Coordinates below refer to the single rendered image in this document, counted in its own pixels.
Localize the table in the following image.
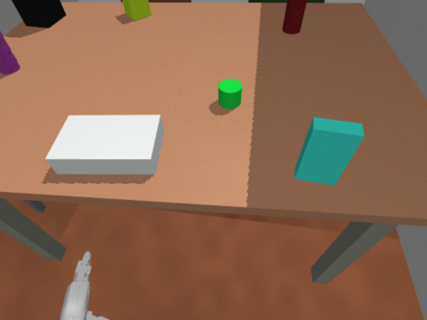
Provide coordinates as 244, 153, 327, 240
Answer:
0, 2, 427, 284

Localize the left robot hand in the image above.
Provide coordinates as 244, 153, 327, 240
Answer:
59, 251, 109, 320

